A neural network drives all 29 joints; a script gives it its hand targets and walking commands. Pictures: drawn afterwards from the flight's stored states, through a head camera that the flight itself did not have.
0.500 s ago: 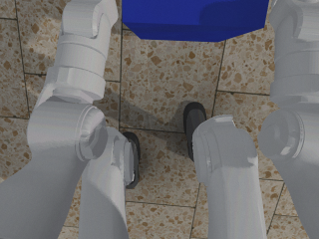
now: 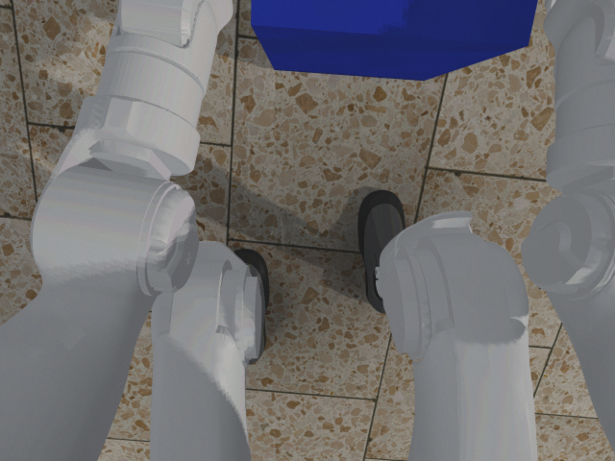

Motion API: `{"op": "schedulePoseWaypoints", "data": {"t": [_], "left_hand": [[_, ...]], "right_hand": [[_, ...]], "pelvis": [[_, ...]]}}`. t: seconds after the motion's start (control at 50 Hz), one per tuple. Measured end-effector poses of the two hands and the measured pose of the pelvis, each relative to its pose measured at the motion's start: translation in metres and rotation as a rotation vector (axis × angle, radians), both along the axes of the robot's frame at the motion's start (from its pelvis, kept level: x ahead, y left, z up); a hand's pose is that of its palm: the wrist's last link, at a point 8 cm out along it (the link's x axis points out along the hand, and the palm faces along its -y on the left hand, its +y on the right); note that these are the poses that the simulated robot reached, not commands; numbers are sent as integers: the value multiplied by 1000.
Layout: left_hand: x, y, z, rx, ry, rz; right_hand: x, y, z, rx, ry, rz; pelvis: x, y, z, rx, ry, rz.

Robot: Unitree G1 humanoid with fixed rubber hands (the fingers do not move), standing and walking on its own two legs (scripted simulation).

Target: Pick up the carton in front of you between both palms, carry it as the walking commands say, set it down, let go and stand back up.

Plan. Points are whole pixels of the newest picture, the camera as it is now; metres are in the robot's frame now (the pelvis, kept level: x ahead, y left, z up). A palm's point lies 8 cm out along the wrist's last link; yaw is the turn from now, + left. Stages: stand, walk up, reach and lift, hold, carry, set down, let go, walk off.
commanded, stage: set down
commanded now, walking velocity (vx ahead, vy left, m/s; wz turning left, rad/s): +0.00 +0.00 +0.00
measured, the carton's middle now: out of the picture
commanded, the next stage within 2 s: let go in 1.94 s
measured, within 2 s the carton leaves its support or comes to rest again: neither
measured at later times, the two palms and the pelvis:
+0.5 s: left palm out of the picture +0.58 +0.01 -0.18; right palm out of the picture +0.51 -0.30 -0.18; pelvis +0.00 +0.00 -0.01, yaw -1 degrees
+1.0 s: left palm out of the picture +0.60 +0.04 -0.17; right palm out of the picture +0.52 -0.33 -0.17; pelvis +0.00 -0.01 +0.00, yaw -1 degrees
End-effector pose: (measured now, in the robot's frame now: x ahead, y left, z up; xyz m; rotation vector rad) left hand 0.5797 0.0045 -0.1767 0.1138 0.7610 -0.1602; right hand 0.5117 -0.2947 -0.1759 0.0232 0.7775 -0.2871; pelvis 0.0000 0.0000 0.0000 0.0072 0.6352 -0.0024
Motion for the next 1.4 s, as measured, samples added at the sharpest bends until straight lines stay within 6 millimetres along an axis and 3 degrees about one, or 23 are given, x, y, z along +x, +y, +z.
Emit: {"op": "schedulePoseWaypoints", "data": {"t": [0.66,0.76,0.84,0.92,1.02,1.14,1.26,1.4], "left_hand": [[0,6,-8,-29,-31,-65],[6,23,-17,24,-30,-23],[16,40,-17,38,-45,6],[22,43,-12,34,-75,2],[26,30,10,28,-134,-15],[30,17,65,39,-168,-1],[35,17,116,48,-131,26],[37,22,155,50,-129,38]], "right_hand": [[-6,-4,-12,48,-18,12],[-12,-14,-25,-6,25,-52],[-6,-29,-21,-35,3,-87],[4,-37,-12,-37,-35,-96],[13,-39,10,-30,-101,-105],[16,-42,61,-19,-152,-107],[12,-46,109,-18,-132,-96],[14,-45,148,-29,-135,-82]], "pelvis": [[-1,0,-8,-9,-56,-11],[1,-3,-6,-5,-37,-11],[2,-7,-6,-5,-21,-8],[2,-10,-6,-5,-15,-10],[-1,-10,-1,-2,-18,-21],[-5,-7,19,12,-15,-45],[-3,-7,49,34,37,-59],[4,-11,81,46,109,-66]]}}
